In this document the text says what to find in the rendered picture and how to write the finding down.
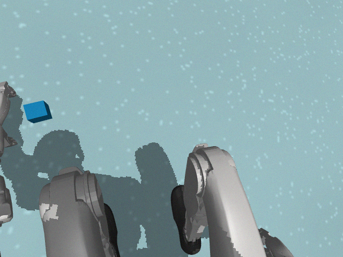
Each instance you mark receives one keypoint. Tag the left robot foot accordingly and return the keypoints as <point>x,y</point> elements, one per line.
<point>112,230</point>

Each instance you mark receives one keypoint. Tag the small box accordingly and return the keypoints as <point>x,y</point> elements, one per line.
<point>37,111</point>

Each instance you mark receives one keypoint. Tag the left robot hand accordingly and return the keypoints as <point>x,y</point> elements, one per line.
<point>5,92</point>

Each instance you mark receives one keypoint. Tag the left robot arm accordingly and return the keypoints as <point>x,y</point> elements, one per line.
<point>6,211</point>

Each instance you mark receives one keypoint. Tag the right robot foot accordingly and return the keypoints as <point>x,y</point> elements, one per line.
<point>178,209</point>

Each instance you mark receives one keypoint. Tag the right robot hand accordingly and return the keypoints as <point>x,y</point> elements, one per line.
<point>274,247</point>

